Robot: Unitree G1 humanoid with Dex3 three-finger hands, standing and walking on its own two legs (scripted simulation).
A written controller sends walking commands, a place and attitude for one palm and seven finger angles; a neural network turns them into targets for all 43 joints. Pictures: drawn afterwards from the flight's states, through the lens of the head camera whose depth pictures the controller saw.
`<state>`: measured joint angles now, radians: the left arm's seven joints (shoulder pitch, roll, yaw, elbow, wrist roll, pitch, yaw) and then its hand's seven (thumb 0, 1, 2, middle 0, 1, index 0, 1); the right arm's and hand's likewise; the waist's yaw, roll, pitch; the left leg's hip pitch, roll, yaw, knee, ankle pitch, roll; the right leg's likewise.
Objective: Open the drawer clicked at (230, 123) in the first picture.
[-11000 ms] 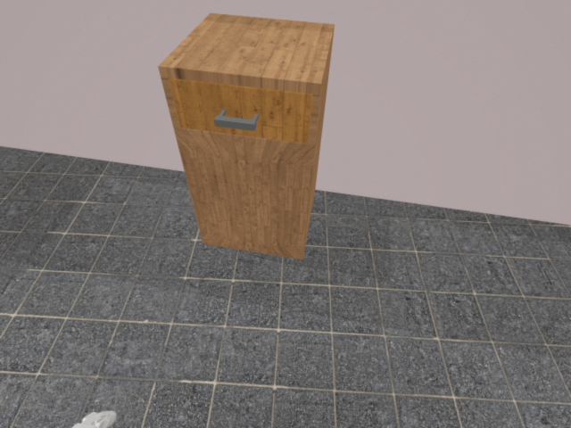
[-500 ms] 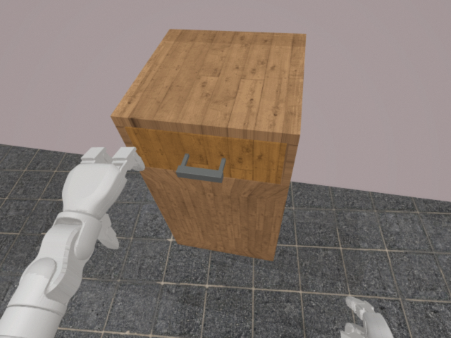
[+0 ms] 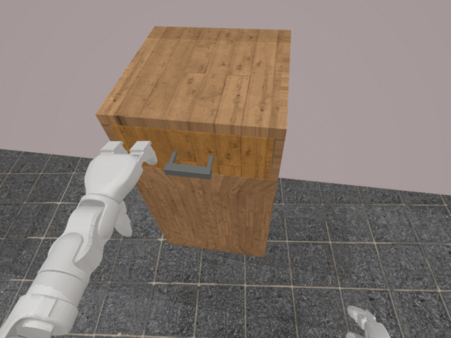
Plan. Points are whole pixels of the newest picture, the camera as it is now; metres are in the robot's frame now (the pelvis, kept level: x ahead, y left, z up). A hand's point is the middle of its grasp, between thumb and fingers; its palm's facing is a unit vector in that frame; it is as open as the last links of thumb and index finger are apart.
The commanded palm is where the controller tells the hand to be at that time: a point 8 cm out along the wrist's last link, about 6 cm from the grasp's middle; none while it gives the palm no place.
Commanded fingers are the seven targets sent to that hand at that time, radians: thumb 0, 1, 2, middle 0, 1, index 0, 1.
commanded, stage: move the hooked fingers above the handle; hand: left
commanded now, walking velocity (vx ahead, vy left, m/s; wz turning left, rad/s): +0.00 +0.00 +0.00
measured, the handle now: (190, 164) +0.51 +0.15 -0.07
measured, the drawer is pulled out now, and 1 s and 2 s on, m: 0.00 0.00 0.00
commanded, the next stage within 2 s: none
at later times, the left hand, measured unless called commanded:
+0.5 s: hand (162, 180) +0.40 +0.18 +0.02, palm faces -0.05 -0.04 -1.00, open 13.8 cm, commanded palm +0.38 +0.18 +0.07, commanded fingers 0.00 -0.50 0.30 -0.30 -1.20 -0.30 -1.20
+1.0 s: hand (185, 170) +0.45 +0.14 -0.01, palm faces -0.09 -0.05 -0.99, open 13.8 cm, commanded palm +0.44 +0.16 +0.04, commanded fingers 0.00 -0.50 0.30 -0.30 -1.20 -0.30 -1.20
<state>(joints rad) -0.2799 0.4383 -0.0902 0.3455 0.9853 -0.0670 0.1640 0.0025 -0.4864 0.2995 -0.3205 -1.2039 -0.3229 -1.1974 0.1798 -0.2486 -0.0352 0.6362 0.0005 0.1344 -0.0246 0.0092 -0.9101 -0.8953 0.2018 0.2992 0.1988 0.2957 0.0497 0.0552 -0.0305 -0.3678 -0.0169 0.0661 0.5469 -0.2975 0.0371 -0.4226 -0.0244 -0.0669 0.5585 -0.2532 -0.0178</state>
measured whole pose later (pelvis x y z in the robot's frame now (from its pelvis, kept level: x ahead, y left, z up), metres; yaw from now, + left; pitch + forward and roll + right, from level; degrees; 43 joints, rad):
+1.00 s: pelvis +0.00 -0.01 -0.02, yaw +0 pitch +16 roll +0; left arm -0.70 0.33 -0.16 0.93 1.08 -0.09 0.32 0.00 -0.49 0.30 -0.32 -1.20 -0.32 -1.20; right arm 0.31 -0.25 -0.07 0.70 -0.02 0.11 -0.03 0.01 -0.91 -0.90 0.20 0.30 0.20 0.30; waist -0.07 0.04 -0.10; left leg -0.61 0.00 0.07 0.69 -0.36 0.03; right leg -0.66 -0.02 -0.06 0.69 -0.30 -0.03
